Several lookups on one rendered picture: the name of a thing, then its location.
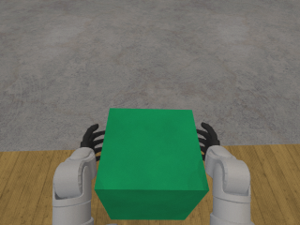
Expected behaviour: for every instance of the robot left hand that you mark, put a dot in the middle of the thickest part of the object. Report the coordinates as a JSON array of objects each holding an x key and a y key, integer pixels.
[{"x": 88, "y": 139}]

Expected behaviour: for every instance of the robot right hand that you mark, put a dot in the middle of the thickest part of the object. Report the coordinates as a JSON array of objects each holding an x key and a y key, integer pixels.
[{"x": 210, "y": 136}]

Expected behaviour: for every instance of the carton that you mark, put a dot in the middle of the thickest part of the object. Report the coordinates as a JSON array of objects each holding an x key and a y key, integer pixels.
[{"x": 151, "y": 165}]

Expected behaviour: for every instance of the robot left forearm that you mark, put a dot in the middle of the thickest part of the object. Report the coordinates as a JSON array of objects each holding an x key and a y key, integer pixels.
[{"x": 72, "y": 188}]

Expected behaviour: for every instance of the robot right forearm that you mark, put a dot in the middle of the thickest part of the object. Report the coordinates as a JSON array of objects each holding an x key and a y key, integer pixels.
[{"x": 231, "y": 187}]

